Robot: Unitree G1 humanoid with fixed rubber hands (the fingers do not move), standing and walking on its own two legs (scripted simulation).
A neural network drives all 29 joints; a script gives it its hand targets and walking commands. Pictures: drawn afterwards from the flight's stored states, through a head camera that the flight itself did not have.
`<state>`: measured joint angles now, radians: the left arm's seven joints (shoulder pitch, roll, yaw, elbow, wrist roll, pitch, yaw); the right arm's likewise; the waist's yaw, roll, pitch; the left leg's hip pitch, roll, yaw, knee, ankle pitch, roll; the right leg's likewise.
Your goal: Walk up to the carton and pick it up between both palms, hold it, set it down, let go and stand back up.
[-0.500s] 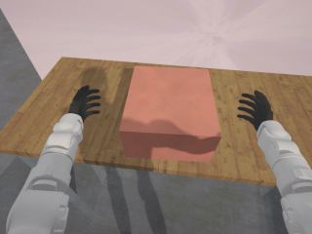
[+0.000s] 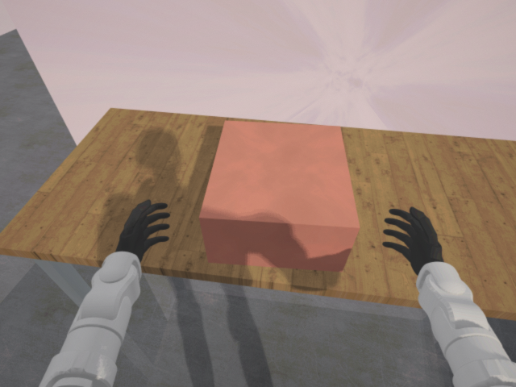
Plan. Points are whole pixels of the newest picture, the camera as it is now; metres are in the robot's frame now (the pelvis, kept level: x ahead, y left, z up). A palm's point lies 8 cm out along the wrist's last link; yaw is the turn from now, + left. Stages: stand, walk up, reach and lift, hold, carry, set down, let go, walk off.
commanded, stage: set down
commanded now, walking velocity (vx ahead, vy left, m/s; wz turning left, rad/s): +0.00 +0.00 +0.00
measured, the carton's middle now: (278, 189) +0.53 -0.02 -0.02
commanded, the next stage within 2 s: let go in 1.70 s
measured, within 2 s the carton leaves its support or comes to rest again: neither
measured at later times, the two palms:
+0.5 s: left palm (122, 299) +0.26 +0.23 +0.02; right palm (429, 311) +0.24 -0.23 +0.01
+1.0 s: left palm (116, 341) +0.21 +0.24 -0.02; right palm (422, 346) +0.21 -0.23 -0.03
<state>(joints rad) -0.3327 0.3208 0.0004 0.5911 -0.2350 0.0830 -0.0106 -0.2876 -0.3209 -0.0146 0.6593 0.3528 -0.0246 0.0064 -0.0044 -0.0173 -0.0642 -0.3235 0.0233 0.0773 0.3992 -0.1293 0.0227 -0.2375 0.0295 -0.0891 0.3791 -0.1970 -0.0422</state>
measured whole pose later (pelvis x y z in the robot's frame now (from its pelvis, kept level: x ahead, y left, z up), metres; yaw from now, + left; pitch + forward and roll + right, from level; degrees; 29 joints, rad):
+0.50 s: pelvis +0.01 +0.00 +0.00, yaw -1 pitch -1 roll +0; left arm 0.03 0.30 -0.02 0.42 -0.25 -0.07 -0.01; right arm 0.08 -0.26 -0.01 0.41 0.30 -0.10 0.01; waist 0.01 -0.01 -0.03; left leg -0.20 0.02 0.10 0.38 -0.15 0.02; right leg -0.13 0.03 -0.06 0.37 -0.22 -0.04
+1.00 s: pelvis +0.03 +0.00 +0.00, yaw -1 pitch -2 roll +0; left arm 0.25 0.31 -0.02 0.38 -0.20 -0.08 -0.02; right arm 0.28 -0.21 0.01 0.37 0.19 -0.11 -0.01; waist 0.03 0.01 0.02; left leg -0.14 0.02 0.10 0.36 -0.18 0.01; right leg -0.06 0.03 -0.06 0.34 -0.24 -0.05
